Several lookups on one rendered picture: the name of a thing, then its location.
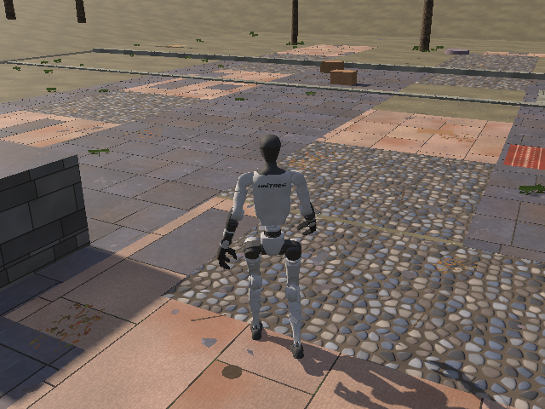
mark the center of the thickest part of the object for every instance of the robot left forearm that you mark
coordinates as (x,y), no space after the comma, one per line
(229,231)

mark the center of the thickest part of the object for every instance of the left robot shin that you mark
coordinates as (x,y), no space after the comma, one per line
(255,303)

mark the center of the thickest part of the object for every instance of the robot right upper arm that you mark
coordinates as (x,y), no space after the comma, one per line
(298,179)

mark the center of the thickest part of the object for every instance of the robot right hand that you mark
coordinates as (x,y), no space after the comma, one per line
(310,230)

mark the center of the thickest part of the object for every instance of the robot left hand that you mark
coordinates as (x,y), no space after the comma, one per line
(222,257)

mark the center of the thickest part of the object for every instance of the robot torso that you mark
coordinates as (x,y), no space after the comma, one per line
(272,206)

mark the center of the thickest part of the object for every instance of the robot left upper arm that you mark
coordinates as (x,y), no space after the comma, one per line
(240,195)

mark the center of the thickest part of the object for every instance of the robot right forearm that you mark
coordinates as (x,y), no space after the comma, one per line
(310,219)

